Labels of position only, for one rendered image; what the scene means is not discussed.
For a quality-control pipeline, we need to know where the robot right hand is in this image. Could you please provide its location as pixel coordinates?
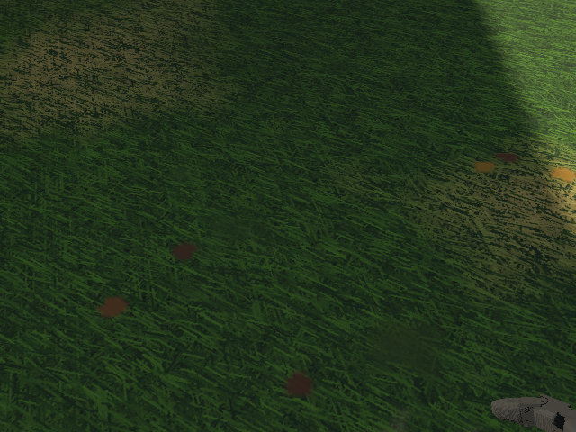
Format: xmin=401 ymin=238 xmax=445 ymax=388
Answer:
xmin=491 ymin=394 xmax=576 ymax=432

